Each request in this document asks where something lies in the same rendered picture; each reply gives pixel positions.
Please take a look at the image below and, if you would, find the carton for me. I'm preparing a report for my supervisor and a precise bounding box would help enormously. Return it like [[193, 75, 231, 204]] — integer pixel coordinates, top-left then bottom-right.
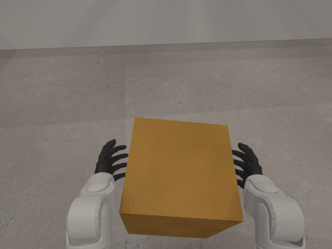
[[119, 117, 243, 239]]

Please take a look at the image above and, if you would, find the robot right forearm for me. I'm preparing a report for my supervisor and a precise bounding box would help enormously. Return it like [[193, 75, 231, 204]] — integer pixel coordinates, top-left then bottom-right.
[[243, 174, 306, 249]]

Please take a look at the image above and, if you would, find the robot right hand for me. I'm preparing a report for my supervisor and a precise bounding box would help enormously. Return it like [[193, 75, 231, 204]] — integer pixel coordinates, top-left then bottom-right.
[[232, 143, 263, 189]]

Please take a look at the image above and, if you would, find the robot left forearm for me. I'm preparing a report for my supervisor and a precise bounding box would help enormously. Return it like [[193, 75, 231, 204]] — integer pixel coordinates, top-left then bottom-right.
[[66, 172, 118, 249]]

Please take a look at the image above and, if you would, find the robot left hand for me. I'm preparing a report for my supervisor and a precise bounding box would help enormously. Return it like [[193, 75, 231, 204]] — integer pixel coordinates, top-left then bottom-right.
[[94, 139, 128, 181]]

